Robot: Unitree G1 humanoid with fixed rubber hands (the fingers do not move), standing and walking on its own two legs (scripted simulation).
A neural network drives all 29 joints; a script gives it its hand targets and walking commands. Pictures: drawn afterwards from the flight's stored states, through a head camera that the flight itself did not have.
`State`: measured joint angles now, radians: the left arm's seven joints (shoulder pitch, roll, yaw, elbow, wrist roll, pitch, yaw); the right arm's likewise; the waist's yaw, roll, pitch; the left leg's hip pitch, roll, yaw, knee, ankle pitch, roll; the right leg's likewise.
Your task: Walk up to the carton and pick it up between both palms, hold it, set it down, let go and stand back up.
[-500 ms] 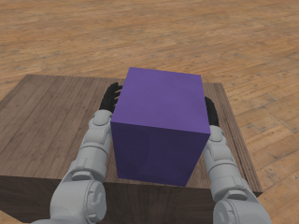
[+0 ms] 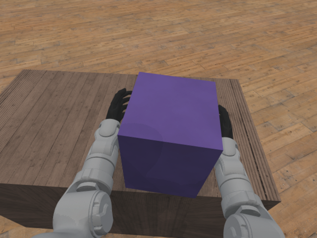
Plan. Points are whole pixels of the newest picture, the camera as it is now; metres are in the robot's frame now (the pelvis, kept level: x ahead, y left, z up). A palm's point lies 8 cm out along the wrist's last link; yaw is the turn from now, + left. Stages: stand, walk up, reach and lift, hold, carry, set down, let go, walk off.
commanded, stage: set down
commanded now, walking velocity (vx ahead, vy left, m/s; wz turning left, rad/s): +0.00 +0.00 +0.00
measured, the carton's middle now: (168, 137) +0.38 -0.01 +0.05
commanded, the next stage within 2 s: none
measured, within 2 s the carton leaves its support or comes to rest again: rests again in 0.34 s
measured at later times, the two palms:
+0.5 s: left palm (118, 129) +0.41 +0.13 +0.04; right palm (220, 145) +0.37 -0.16 +0.02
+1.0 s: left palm (102, 124) +0.41 +0.17 +0.06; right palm (225, 144) +0.37 -0.16 +0.04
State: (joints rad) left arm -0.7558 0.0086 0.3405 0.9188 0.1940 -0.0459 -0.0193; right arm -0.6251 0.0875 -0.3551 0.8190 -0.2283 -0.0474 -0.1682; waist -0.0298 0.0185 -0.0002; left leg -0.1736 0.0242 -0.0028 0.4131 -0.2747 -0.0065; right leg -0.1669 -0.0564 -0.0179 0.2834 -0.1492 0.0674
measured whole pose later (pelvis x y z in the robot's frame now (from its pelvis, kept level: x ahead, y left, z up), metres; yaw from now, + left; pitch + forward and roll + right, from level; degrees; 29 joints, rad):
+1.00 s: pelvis -0.02 +0.01 -0.01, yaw +0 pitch +13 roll -2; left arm -0.83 0.19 0.11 1.11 -0.03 -0.18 0.01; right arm -0.69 -0.03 -0.26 1.04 0.08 -0.26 -0.18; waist -0.03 0.02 -0.12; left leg -0.49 0.02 0.00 0.52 -0.26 -0.01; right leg -0.45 -0.06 -0.02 0.32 -0.10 0.07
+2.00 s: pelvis -0.08 +0.00 -0.01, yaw +0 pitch +5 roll -2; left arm -0.46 0.25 0.02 1.04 -0.18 -0.23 0.00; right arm -0.38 -0.04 -0.16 0.86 0.10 -0.15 -0.17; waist -0.03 0.02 -0.13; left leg -0.43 0.02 -0.01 0.56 -0.22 0.00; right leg -0.40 -0.06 -0.02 0.41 -0.08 0.07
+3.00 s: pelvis -0.06 +0.00 -0.01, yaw +1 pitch -7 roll -2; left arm 0.16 0.27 -0.05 0.44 -0.20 -0.04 -0.03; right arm 0.22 -0.04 -0.11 0.38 0.10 -0.04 -0.11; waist -0.02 0.02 0.01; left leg -0.14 0.02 -0.01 0.54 -0.28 0.00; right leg -0.13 -0.06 -0.02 0.41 -0.16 0.07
